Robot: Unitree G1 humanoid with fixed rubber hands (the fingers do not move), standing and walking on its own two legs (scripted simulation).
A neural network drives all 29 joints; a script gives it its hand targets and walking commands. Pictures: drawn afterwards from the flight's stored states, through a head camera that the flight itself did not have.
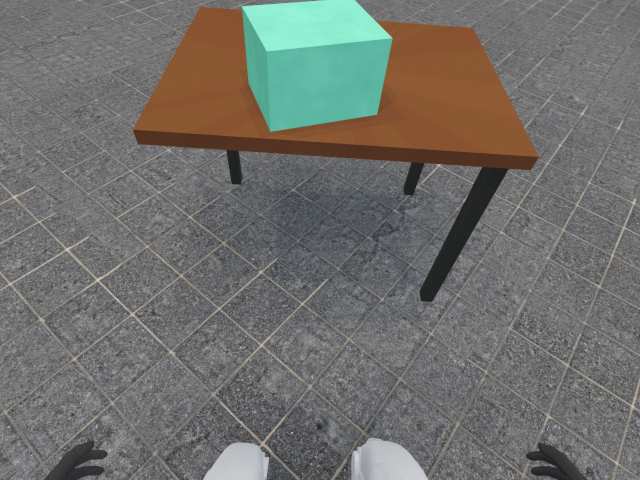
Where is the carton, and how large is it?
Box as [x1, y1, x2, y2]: [242, 0, 392, 131]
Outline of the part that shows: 354,0 321,0 242,6 248,82 270,131 376,114 392,38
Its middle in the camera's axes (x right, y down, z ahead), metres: -0.02 -0.39 +0.85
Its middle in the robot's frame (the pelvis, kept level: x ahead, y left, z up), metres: +0.90 +0.01 +0.05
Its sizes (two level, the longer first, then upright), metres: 0.254 0.202 0.172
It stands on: a table, 0.68 m high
